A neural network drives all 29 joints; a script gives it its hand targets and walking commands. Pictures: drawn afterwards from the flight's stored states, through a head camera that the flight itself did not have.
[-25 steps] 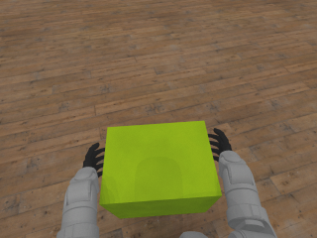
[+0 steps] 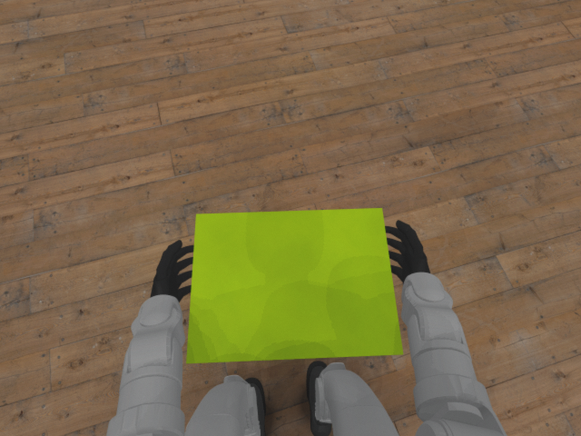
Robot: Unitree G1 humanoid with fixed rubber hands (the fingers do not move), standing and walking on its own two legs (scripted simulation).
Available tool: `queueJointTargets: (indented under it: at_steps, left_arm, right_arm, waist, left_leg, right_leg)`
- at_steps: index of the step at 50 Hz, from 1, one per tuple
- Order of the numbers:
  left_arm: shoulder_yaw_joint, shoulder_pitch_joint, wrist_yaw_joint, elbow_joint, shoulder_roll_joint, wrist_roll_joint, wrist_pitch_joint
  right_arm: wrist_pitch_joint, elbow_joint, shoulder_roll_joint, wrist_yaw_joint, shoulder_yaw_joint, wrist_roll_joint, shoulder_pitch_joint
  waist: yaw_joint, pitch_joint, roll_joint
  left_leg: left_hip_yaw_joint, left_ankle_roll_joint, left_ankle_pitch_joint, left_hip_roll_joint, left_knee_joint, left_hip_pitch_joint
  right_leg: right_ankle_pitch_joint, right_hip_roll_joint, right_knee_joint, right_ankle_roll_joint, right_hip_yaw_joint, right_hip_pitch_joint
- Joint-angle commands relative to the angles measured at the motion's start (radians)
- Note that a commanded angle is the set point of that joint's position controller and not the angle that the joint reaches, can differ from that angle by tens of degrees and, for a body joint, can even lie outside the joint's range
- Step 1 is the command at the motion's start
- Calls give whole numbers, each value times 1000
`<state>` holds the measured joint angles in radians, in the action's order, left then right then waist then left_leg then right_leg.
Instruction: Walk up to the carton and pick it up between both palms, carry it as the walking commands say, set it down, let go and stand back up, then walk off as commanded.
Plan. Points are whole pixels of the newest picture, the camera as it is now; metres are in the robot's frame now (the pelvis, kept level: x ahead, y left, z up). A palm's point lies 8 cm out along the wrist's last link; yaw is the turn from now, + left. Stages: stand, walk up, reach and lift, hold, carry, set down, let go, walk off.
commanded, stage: set down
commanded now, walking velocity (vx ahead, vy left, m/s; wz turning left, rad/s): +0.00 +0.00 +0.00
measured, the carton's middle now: (291, 293) +0.30 -0.01 -0.15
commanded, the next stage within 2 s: none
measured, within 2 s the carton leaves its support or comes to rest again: neither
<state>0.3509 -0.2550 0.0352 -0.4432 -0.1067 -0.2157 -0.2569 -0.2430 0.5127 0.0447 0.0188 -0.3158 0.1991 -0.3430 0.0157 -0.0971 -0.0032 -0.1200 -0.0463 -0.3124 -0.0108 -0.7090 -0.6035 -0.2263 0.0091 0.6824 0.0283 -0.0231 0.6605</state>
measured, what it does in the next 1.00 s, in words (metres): lowers itself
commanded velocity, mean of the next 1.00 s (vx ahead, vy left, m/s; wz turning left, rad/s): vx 0.00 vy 0.00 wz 0.00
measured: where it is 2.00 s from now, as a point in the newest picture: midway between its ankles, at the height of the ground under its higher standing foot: (288, 421)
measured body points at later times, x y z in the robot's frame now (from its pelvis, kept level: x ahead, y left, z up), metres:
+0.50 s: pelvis -0.06 -0.01 -0.10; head +0.15 -0.02 +0.30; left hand +0.35 +0.16 -0.18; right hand +0.36 -0.20 -0.16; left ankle +0.02 +0.08 -0.71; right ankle +0.06 -0.11 -0.71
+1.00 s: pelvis -0.04 -0.01 -0.15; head +0.21 -0.01 +0.23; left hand +0.38 +0.15 -0.26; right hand +0.39 -0.21 -0.25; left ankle +0.02 +0.08 -0.71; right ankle +0.06 -0.11 -0.71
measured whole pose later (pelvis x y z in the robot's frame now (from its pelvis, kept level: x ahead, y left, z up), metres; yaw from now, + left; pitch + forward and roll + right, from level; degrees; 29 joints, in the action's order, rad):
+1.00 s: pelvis -0.04 -0.01 -0.15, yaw +0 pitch +41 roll +2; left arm 0.44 -0.65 0.01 -0.51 -0.06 -0.18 -0.29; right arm -0.27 0.55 -0.03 0.01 -0.41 0.20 -0.72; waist 0.02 0.15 -0.03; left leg -0.07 -0.05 -0.49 0.04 -1.40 -1.62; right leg -0.39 0.03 1.37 0.04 0.00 1.69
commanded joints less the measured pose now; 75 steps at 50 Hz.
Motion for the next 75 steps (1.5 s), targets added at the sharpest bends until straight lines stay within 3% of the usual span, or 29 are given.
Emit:
queueJointTargets:
  at_steps: [1, 6, 7, 12, 13, 17, 20, 21, 23, 24, 25, 31, 33, 37, 38, 42, 48, 50, 54, 55, 56, 60, 63, 64, 65, 67, 69, 71, 75]
  left_arm:
    - [-577, -675, 146, 43, -765, 147, 129]
    - [-599, -774, 158, 69, -716, 160, 144]
    - [-608, -790, 168, 65, -710, 170, 138]
    - [-549, -979, 210, 57, -660, 131, 87]
    - [-530, -1013, 229, 0, -684, 133, 67]
    - [-489, -1184, 272, -20, -696, 129, 24]
    - [-497, -1240, 280, 5, -708, 142, 0]
    - [-490, -1236, 284, -18, -753, 151, -17]
    - [-511, -1250, 279, -23, -772, 175, -39]
    - [-462, -1185, 278, -80, -779, 152, -44]
    - [-519, -1211, 275, -35, -817, 193, -46]
    - [-572, -1126, 248, -3, -865, 217, -43]
    - [-615, -1120, 239, 2, -882, 231, -39]
    - [-645, -1090, 211, 57, -873, 250, -16]
    - [-626, -1047, 203, 22, -862, 233, -19]
    - [-606, -999, 184, 13, -840, 226, 2]
    - [-573, -1054, 171, -3, -764, 243, 39]
    - [-607, -1105, 163, 35, -749, 267, 48]
    - [-616, -1137, 146, 51, -718, 283, 52]
    - [-619, -1180, 146, 60, -706, 291, 52]
    - [-625, -1217, 141, 83, -671, 308, 57]
    - [-642, -1335, 124, 102, -630, 324, 37]
    - [-622, -1399, 125, 114, -629, 321, 10]
    - [-621, -1410, 125, 75, -654, 329, -1]
    - [-595, -1440, 132, 68, -613, 311, -11]
    - [-548, -1444, 146, -11, -623, 291, -33]
    - [-531, -1462, 144, -52, -654, 276, -52]
    - [-522, -1456, 151, -63, -700, 267, -57]
    - [-485, -1475, 152, -100, -686, 259, -44]
  right_arm:
    - [120, -81, 736, 217, 481, -111, -559]
    - [110, -44, 788, 196, 510, -113, -606]
    - [98, -21, 793, 184, 491, -100, -577]
    - [23, 49, 894, 192, 470, -96, -720]
    - [14, 25, 908, 186, 462, -88, -772]
    - [-52, 85, 959, 192, 435, -99, -885]
    - [-90, 121, 998, 205, 436, -114, -913]
    - [-89, 115, 970, 211, 414, -105, -940]
    - [-97, 100, 978, 229, 442, -131, -985]
    - [-90, 44, 980, 237, 483, -154, -1036]
    - [-98, 72, 961, 242, 477, -138, -976]
    - [-82, 73, 949, 263, 473, -142, -884]
    - [-68, 50, 917, 264, 479, -157, -852]
    - [-45, 50, 901, 265, 515, -195, -834]
    - [-49, 87, 900, 260, 485, -166, -772]
    - [-28, 69, 864, 251, 501, -180, -782]
    - [3, 43, 837, 223, 528, -203, -885]
    - [4, 64, 823, 212, 507, -207, -885]
    - [13, -34, 786, 183, 565, -235, -994]
    - [4, -9, 825, 172, 584, -246, -995]
    - [4, -29, 802, 167, 586, -243, -1011]
    - [-25, -37, 802, 146, 604, -270, -1112]
    - [-55, -15, 808, 143, 582, -266, -1155]
    - [-67, 52, 789, 143, 533, -237, -1142]
    - [-80, 84, 785, 147, 506, -220, -1124]
    - [-97, 118, 794, 145, 487, -213, -1171]
    - [-102, 163, 793, 162, 429, -208, -1205]
    - [-98, 182, 773, 183, 392, -182, -1211]
    - [-88, 253, 789, 198, 340, -176, -1180]
  waist:
    - [37, 839, -21]
    - [34, 958, -59]
    - [84, 982, -72]
    - [1, 920, -70]
    - [39, 897, -86]
    - [-4, 925, -81]
    - [-39, 1002, -52]
    - [-7, 1036, -31]
    - [-18, 1084, -29]
    - [-75, 1084, -34]
    - [-13, 1135, -56]
    - [3, 1213, -11]
    - [43, 1258, 8]
    - [8, 1345, 50]
    - [37, 1294, 18]
    - [12, 1290, 1]
    - [-18, 1282, -35]
    - [13, 1311, -29]
    - [3, 1393, -46]
    - [-23, 1403, -41]
    - [2, 1422, -98]
    - [-24, 1413, -47]
    - [-25, 1421, -36]
    - [23, 1381, -62]
    - [-3, 1354, -9]
    - [9, 1266, -68]
    - [-14, 1228, 7]
    - [29, 1246, 9]
    - [43, 1228, 0]
  left_leg:
    - [247, 6, 400, 118, -117, 68]
    - [218, -1, 273, 136, -212, -72]
    - [206, -2, 238, 141, -226, -106]
    - [156, -9, -41, 144, -299, -340]
    - [168, -20, -105, 141, -316, -387]
    - [143, 2, -203, 132, -390, -536]
    - [148, 4, -195, 120, -397, -530]
    - [171, 12, -214, 120, -390, -514]
    - [187, 9, -217, 114, -386, -478]
    - [174, 3, -173, 120, -403, -498]
    - [173, 10, -156, 124, -413, -484]
    - [191, 29, 31, 140, -458, -501]
    - [195, 44, 110, 136, -500, -476]
    - [176, 53, 226, 152, -550, -487]
    - [194, 55, 218, 153, -550, -500]
    - [186, 55, 292, 160, -589, -535]
    - [155, 44, 221, 167, -663, -721]
    - [162, 44, 189, 169, -668, -718]
    - [150, 48, 171, 178, -732, -773]
    - [113, 43, 121, 181, -761, -817]
    - [135, 43, 123, 180, -766, -826]
    - [112, 35, -1, 175, -811, -872]
    - [90, 34, -72, 178, -826, -911]
    - [124, 32, -118, 174, -801, -887]
    - [90, 47, -141, 171, -830, -953]
    - [99, 37, -209, 162, -826, -1012]
    - [111, 35, -231, 159, -806, -959]
    - [140, 37, -211, 155, -798, -926]
    - [121, 42, -167, 155, -846, -982]
  right_leg:
    - [354, 82, 182, 8, 110, -132]
    - [269, 84, 245, -4, 129, -97]
    - [257, 84, 251, -6, 121, -121]
    - [-75, 87, 276, -6, 154, -30]
    - [-162, 81, 280, -3, 173, -23]
    - [-374, 73, 299, -6, 220, -32]
    - [-330, 78, 344, -3, 201, -12]
    - [-316, 79, 378, -3, 176, 44]
    - [-247, 89, 426, 2, 130, 100]
    - [-239, 87, 430, 2, 149, 116]
    - [-178, 93, 457, 4, 111, 135]
    - [49, 108, 542, 7, 80, 244]
    - [119, 110, 571, 4, 72, 297]
    - [209, 119, 621, 12, 73, 320]
    - [204, 118, 615, -1, 64, 373]
    - [261, 120, 653, -8, 69, 433]
    - [244, 113, 698, -21, 91, 456]
    - [214, 118, 719, -26, 67, 473]
    - [207, 118, 781, -38, 62, 492]
    - [163, 114, 765, -37, 88, 438]
    - [181, 117, 788, -50, 71, 453]
    - [47, 114, 827, -47, 78, 494]
    - [-29, 105, 834, -41, 76, 495]
    - [-61, 109, 852, -41, 47, 546]
    - [-82, 99, 856, -36, 77, 539]
    - [-178, 101, 838, -43, 77, 567]
    - [-189, 99, 875, -26, 51, 671]
    - [-180, 102, 891, -17, 24, 739]
    - [-135, 106, 910, -8, 36, 743]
